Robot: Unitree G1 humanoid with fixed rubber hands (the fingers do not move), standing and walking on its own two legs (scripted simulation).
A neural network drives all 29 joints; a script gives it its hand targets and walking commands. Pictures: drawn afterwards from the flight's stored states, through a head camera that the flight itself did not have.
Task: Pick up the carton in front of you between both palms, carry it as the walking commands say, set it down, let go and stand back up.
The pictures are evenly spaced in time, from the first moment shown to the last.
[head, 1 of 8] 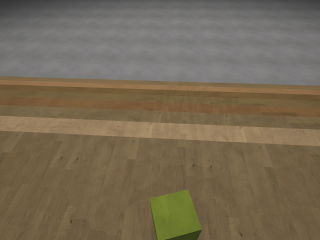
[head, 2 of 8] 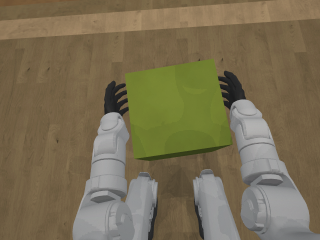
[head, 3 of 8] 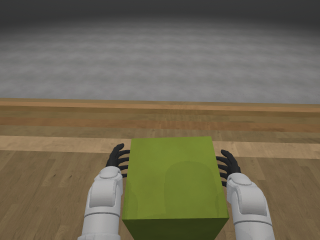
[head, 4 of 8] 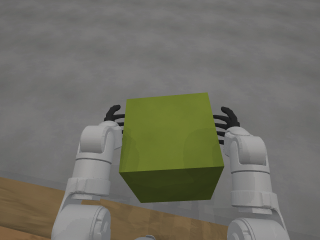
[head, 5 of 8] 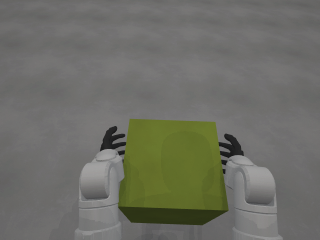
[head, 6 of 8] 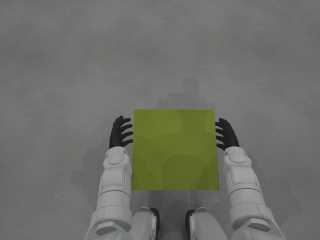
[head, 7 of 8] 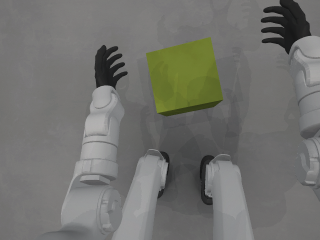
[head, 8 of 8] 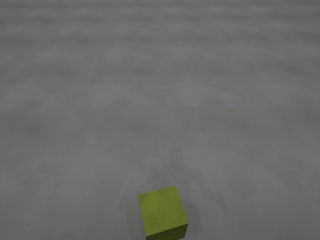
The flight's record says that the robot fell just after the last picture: no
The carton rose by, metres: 0.67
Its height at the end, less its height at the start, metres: -0.97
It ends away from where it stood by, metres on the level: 5.61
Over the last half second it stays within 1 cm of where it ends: yes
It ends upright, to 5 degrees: yes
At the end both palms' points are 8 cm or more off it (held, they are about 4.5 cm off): yes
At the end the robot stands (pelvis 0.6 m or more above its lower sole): yes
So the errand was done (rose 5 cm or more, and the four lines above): yes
